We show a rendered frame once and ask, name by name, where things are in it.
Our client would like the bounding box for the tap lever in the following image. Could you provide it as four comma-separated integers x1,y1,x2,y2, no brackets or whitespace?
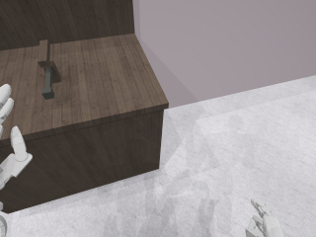
41,67,54,100

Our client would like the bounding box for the robot right hand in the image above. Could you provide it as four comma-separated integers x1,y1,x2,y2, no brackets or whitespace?
245,197,285,237

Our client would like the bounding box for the robot left hand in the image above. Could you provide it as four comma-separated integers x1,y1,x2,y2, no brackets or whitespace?
0,84,33,190

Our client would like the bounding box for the counter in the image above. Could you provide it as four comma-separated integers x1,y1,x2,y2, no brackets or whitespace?
0,0,169,214

